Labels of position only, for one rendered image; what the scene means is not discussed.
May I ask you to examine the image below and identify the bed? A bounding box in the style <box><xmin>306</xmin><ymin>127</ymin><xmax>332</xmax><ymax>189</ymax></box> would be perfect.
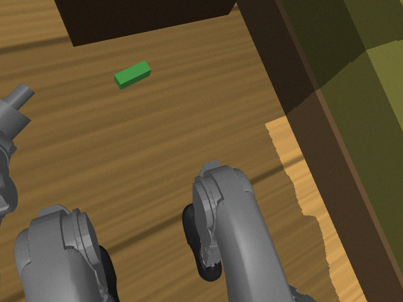
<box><xmin>236</xmin><ymin>0</ymin><xmax>403</xmax><ymax>302</ymax></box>

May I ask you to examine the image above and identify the right robot hand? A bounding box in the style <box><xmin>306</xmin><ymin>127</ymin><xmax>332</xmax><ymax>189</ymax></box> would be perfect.
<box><xmin>289</xmin><ymin>285</ymin><xmax>316</xmax><ymax>302</ymax></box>

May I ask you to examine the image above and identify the right robot foot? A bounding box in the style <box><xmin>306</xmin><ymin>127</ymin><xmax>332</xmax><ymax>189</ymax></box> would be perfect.
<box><xmin>182</xmin><ymin>203</ymin><xmax>222</xmax><ymax>282</ymax></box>

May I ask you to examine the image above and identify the left robot foot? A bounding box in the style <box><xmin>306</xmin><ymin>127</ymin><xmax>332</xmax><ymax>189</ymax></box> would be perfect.
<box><xmin>99</xmin><ymin>245</ymin><xmax>120</xmax><ymax>302</ymax></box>

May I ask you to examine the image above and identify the left robot arm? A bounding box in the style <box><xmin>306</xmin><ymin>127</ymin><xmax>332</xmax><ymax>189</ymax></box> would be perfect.
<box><xmin>0</xmin><ymin>130</ymin><xmax>18</xmax><ymax>226</ymax></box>

